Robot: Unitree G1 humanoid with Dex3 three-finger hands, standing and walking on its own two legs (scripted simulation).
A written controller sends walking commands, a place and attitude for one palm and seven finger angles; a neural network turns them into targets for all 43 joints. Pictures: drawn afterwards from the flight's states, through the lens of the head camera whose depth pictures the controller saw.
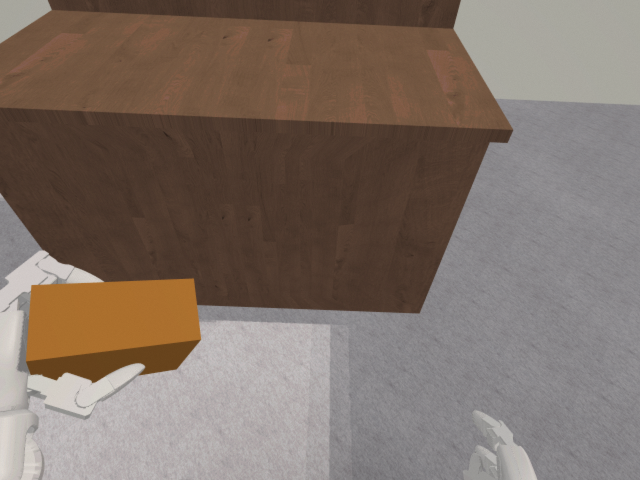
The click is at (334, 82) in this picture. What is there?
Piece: table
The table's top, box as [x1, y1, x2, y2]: [0, 10, 512, 142]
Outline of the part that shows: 0,43 0,120 507,142 512,131 512,128 453,29 448,28 51,10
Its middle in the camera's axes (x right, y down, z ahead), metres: -0.21 -0.45 +0.99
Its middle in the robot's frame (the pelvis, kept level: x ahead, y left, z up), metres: +1.04 +0.27 +0.05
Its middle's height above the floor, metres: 0.82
